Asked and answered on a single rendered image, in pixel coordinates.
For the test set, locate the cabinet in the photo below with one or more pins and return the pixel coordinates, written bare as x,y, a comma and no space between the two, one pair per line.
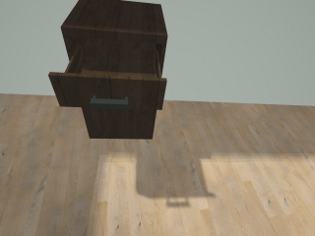
122,24

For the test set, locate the handle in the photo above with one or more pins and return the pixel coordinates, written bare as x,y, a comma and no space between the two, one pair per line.
106,103

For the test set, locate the drawer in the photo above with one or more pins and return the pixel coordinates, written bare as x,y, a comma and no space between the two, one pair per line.
111,73

